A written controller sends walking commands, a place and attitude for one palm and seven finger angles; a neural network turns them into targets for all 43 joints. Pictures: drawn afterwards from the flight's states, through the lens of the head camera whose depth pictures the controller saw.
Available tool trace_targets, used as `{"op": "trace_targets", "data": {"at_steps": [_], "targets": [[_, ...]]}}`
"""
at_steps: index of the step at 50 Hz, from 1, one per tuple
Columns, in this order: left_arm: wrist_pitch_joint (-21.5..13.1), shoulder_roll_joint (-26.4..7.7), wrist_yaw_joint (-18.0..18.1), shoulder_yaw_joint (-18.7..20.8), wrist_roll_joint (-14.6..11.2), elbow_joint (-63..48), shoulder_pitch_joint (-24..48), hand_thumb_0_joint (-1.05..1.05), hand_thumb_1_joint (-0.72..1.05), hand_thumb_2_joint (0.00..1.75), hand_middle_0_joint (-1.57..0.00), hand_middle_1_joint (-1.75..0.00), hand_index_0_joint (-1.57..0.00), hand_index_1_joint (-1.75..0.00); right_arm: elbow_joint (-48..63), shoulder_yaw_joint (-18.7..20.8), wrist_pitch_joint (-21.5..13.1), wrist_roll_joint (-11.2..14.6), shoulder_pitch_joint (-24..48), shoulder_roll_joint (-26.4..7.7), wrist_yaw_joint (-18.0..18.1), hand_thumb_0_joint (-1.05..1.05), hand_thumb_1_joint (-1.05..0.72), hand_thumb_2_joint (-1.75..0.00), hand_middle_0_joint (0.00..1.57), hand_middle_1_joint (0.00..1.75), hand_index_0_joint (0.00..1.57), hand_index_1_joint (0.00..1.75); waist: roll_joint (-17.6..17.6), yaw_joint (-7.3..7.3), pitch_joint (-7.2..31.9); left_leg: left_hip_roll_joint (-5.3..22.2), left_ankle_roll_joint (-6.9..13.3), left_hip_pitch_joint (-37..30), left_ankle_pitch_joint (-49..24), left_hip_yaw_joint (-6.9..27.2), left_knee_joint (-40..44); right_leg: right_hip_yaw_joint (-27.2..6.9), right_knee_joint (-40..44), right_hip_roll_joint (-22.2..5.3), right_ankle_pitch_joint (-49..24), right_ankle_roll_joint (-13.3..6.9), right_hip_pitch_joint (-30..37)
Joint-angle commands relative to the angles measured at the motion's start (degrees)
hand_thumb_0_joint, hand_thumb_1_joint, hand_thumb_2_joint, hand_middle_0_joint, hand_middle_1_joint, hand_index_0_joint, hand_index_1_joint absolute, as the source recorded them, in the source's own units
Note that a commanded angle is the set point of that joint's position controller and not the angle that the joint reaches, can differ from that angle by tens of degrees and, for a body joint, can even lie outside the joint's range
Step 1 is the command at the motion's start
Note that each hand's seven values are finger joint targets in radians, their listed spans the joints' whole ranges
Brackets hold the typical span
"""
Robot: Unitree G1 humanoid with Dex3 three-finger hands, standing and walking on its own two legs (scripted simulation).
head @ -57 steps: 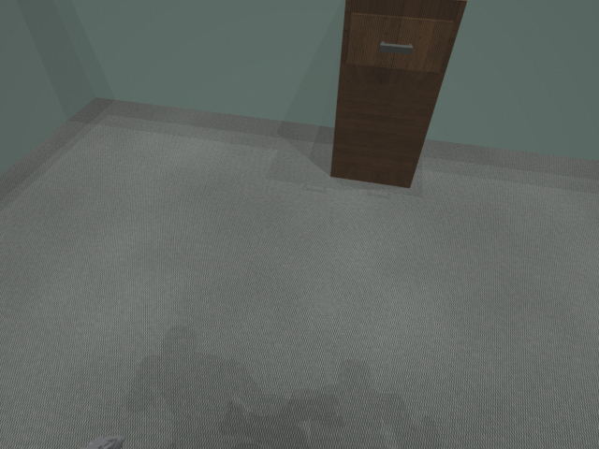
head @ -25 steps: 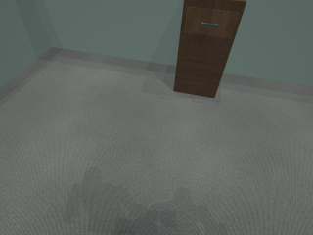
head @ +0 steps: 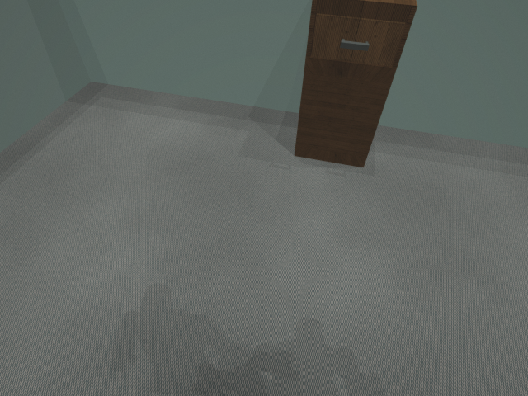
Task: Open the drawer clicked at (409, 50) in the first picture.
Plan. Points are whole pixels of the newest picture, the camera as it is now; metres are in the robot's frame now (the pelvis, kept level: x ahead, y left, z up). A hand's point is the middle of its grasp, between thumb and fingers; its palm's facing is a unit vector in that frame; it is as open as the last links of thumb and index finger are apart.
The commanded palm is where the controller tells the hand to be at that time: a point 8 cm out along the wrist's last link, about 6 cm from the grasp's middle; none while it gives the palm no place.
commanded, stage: look at it before walking up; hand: left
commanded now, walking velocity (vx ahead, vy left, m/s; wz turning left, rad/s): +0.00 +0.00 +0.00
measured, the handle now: (354, 43) +1.49 -0.31 -0.08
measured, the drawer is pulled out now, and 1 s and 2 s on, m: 0.00 0.00 0.00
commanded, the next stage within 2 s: walk to a spot facing it in 0.30 s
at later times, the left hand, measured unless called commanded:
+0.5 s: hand out of the picture +0.07 +0.24 -0.16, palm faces -0.04 -0.95 -0.32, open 7.4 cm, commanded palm none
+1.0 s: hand (205, 371) +0.20 +0.12 -0.18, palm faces -0.21 -0.95 -0.21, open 7.4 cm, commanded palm none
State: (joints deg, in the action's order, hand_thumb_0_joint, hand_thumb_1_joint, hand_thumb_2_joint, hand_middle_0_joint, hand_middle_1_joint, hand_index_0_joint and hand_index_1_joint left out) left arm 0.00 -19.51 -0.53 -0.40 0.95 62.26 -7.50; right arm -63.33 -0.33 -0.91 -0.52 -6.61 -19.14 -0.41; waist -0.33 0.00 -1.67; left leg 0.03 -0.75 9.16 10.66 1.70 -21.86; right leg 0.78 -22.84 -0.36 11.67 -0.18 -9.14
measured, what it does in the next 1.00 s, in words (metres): walks ahead: right foot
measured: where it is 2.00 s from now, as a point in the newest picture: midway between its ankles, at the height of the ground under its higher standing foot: (313, 330)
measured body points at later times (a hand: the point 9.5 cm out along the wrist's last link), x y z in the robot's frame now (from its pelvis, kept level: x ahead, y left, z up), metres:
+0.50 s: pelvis +0.01 +0.00 +0.00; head +0.01 +0.00 +0.45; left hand +0.08 +0.29 -0.14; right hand +0.08 -0.30 -0.13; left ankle +0.02 +0.13 -0.74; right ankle +0.01 -0.12 -0.74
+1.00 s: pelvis +0.12 -0.06 -0.02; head +0.15 -0.07 +0.43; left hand +0.21 +0.17 -0.16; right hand +0.07 -0.30 -0.17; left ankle +0.13 +0.09 -0.67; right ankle +0.11 -0.14 -0.74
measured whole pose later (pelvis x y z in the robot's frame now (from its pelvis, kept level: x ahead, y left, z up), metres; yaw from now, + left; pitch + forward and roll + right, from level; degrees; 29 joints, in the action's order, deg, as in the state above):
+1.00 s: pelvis +0.12 -0.06 -0.02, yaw -14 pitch -1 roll +0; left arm -2.1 -10.9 -0.9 2.6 1.6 56.0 -15.8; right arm -61.4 2.9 -0.1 -1.5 -15.5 -12.8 -0.6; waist 0.9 -0.1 -3.7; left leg 7.7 -2.6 27.5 21.0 -3.8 -65.4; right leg 4.3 -33.1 1.4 17.1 -3.3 -15.5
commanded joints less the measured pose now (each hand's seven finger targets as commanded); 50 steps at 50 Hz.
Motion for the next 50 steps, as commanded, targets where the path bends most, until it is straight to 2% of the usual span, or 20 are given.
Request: {"op": "trace_targets", "data": {"at_steps": [1,20,23,25,28,30,32,33,34,35,36,38,40,41,42,43,44,46,47,50], "targets": [[-1.45,-11.93,0.98,2.32,-0.27,-3.53,2.04,0.00,0.90,0.90,-0.20,-0.30,-0.20,-0.30,3.80,2.26,-1.04,0.02,2.87,-12.03,0.95,0.00,-0.90,-0.90,0.20,0.30,0.20,0.30,0.19,-0.29,3.13,6.30,2.45,-0.25,-5.45,5.40,3.55,-6.19,4.95,-6.83,-2.67,-1.65,0.27],[-1.51,-12.21,0.97,2.32,-0.36,-3.31,1.88,0.00,0.90,0.90,-0.20,-0.30,-0.20,-0.30,3.40,2.05,-0.81,0.07,3.13,-12.17,0.97,0.00,-0.90,-0.90,0.20,0.30,0.20,0.30,0.04,-0.32,2.83,6.26,2.16,-1.00,-6.07,5.19,3.83,-6.47,5.78,-6.90,-3.54,-1.71,0.91],[0.21,-5.33,0.93,1.16,-0.18,-1.93,-3.06,0.00,0.90,0.90,-0.20,-0.30,-0.20,-0.30,2.13,0.63,0.40,-0.56,-1.79,-4.86,0.88,0.00,-0.90,-0.90,0.20,0.30,0.20,0.30,-0.51,-0.33,2.96,5.74,0.90,-0.82,4.21,1.73,0.84,-8.36,5.76,-5.94,7.92,-1.32,-1.36],[0.99,-6.05,0.26,1.92,0.12,-3.19,-3.95,0.00,0.90,0.90,-0.20,-0.30,-0.20,-0.30,2.86,1.18,0.78,-0.85,-3.02,-5.22,0.89,0.00,-0.90,-0.90,0.20,0.30,0.20,0.30,-1.76,-0.26,-1.25,5.34,1.12,3.51,14.79,0.91,0.19,-11.05,5.87,-5.18,17.71,-2.40,-5.07],[1.20,-6.34,-0.44,3.16,0.37,-5.47,-6.28,0.00,0.90,0.90,-0.20,-0.30,-0.20,-0.30,4.89,2.26,0.46,-0.92,-4.71,-5.94,0.97,0.00,-0.90,-0.90,0.20,0.30,0.20,0.30,-1.84,-0.24,-4.13,5.70,1.89,6.21,21.54,0.52,-2.50,-13.70,4.06,-4.57,23.92,-4.28,-9.34],[0.71,-5.24,-0.78,3.73,0.33,-7.13,-6.51,0.00,0.90,0.90,-0.20,-0.30,-0.20,-0.30,5.64,2.83,-0.36,-0.82,-7.09,-5.80,1.13,0.00,-0.90,-0.90,0.20,0.30,0.20,0.30,0.34,0.64,-4.65,7.54,3.18,4.50,22.87,2.37,-2.15,-13.05,-0.78,-2.96,22.95,-4.71,-13.09],[-0.04,-2.23,-1.27,3.68,0.16,-9.16,-5.55,0.00,0.90,0.90,-0.20,-0.30,-0.20,-0.30,5.42,3.77,-1.36,-0.75,-11.32,-7.87,1.53,0.00,-0.90,-0.90,0.20,0.30,0.20,0.30,9.91,2.54,-3.01,15.44,7.30,-4.31,22.80,11.90,5.16,-5.10,-15.44,2.59,16.38,-2.67,-21.73],[-0.53,-0.94,-1.44,3.76,0.12,-10.85,-2.49,0.00,0.90,0.90,-0.20,-0.30,-0.20,-0.30,5.25,4.59,-1.87,-0.48,-13.36,-8.86,1.69,0.00,-0.90,-0.90,0.20,0.30,0.20,0.30,13.45,3.49,-2.89,21.68,10.94,-9.04,18.36,16.89,8.80,-0.59,-24.06,2.08,16.96,-1.17,-27.79],[-0.74,-0.79,-1.57,3.89,0.25,-12.18,1.02,0.00,0.90,0.90,-0.20,-0.30,-0.20,-0.30,4.75,4.80,-2.38,-0.56,-15.52,-8.10,1.79,0.00,-0.90,-0.90,0.20,0.30,0.20,0.30,12.22,4.93,-4.41,24.10,13.12,-11.44,9.62,17.68,9.53,-1.04,-30.02,-0.61,19.37,-0.50,-32.09],[-1.12,0.03,-1.82,4.05,0.23,-13.02,2.59,0.00,0.90,0.90,-0.20,-0.30,-0.20,-0.30,4.45,4.62,-2.71,-0.76,-16.44,-6.90,1.92,0.00,-0.90,-0.90,0.20,0.30,0.20,0.30,9.16,4.72,-4.95,24.41,13.49,-12.52,-0.51,15.10,7.74,-1.50,-31.24,-2.87,19.83,-0.32,-33.43],[-1.29,1.18,-2.08,4.05,0.18,-13.02,2.64,0.00,0.90,0.90,-0.20,-0.30,-0.20,-0.30,4.41,4.61,-2.88,-1.03,-15.81,-6.22,2.01,0.00,-0.90,-0.90,0.20,0.30,0.20,0.30,8.18,3.96,-4.46,23.77,12.45,-12.02,-6.76,10.83,5.96,-0.86,-29.70,-4.19,19.85,-0.22,-31.61],[-1.16,2.77,-2.66,4.01,0.06,-11.99,-0.71,0.00,0.90,0.90,-0.20,-0.30,-0.20,-0.30,5.05,4.66,-2.88,-1.24,-12.15,-5.90,2.03,0.00,-0.90,-0.90,0.20,0.30,0.20,0.30,8.34,1.30,-3.14,20.89,9.01,-6.35,-6.93,2.40,3.72,2.26,-22.25,-4.21,17.34,-0.51,-21.98],[-0.93,3.30,-2.86,4.72,0.24,-8.94,-9.66,0.00,0.90,0.90,-0.20,-0.30,-0.20,-0.30,5.73,4.72,-2.76,-1.07,-8.40,-5.38,1.89,0.00,-0.90,-0.90,0.20,0.30,0.20,0.30,6.95,-3.38,-0.74,16.66,5.33,3.53,-3.26,-5.54,-5.29,6.65,-12.93,-1.02,5.87,-1.07,-4.27],[-1.32,1.01,-2.48,5.30,0.46,-5.99,-18.42,0.00,0.90,0.90,-0.20,-0.30,-0.20,-0.30,6.09,4.58,-2.72,-0.63,-7.79,-4.79,1.49,0.00,-0.90,-0.90,0.20,0.30,0.20,0.30,0.74,-7.26,2.56,12.94,3.06,8.99,-4.00,-10.53,-17.78,7.25,-8.55,0.75,2.76,-1.97,7.36],[-2.33,-6.12,-1.32,7.11,0.94,-4.31,-25.83,0.00,0.90,0.90,-0.20,-0.30,-0.20,-0.30,8.12,3.66,-2.79,0.17,-8.07,-0.53,0.67,0.00,-0.90,-0.90,0.20,0.30,0.20,0.30,-18.21,-9.72,5.26,6.97,-0.37,24.65,10.99,-14.57,-38.25,-16.87,2.08,-14.01,13.32,-7.65,17.90],[-2.61,-8.75,-0.22,7.23,-0.32,-4.16,-28.27,0.00,0.90,0.90,-0.20,-0.30,-0.20,-0.30,11.60,3.21,-3.06,-0.01,-3.25,0.53,0.53,0.00,-0.90,-0.90,0.20,0.30,0.20,0.30,-19.24,-9.94,4.54,4.47,-0.73,33.65,23.10,-8.92,-49.21,-38.24,10.94,-23.77,10.77,-13.04,16.96],[-2.37,-8.20,0.37,7.16,-0.44,-5.10,-25.21,0.00,0.90,0.90,-0.20,-0.30,-0.20,-0.30,11.69,3.74,-3.07,-0.13,0.35,0.07,0.62,0.00,-0.90,-0.90,0.20,0.30,0.20,0.30,-8.22,-8.99,1.92,7.18,-0.43,35.50,19.06,-3.73,-51.65,-36.71,11.07,-23.22,14.20,-15.25,12.53],[-2.56,-4.13,0.62,5.88,0.13,-7.41,-16.26,0.00,0.90,0.90,-0.20,-0.30,-0.20,-0.30,10.76,4.02,-2.57,-0.88,-0.67,0.67,0.27,0.00,-0.90,-0.90,0.20,0.30,0.20,0.30,-5.47,-4.49,-2.69,9.81,-0.91,32.98,11.52,-2.05,-49.78,-29.78,12.28,-20.10,19.62,-13.54,1.54],[-2.69,-2.35,0.78,5.41,0.40,-8.12,-13.23,0.00,0.90,0.90,-0.20,-0.30,-0.20,-0.30,9.74,4.18,-1.92,-1.16,-2.70,1.28,0.12,0.00,-0.90,-0.90,0.20,0.30,0.20,0.30,-3.07,-2.36,-2.70,10.02,-1.57,29.27,9.37,-2.39,-46.92,-24.65,12.02,-17.95,16.16,-12.39,-2.75],[-3.33,-1.55,0.63,5.44,0.67,-7.72,-11.67,0.00,0.90,0.90,-0.20,-0.30,-0.20,-0.30,9.13,4.25,-0.85,-1.06,-6.00,3.49,-0.23,0.00,-0.90,-0.90,0.20,0.30,0.20,0.30,-4.56,0.01,-1.71,8.93,-2.50,24.50,4.87,-4.64,-39.94,-15.66,11.30,-13.33,6.33,-10.70,-6.52]]}}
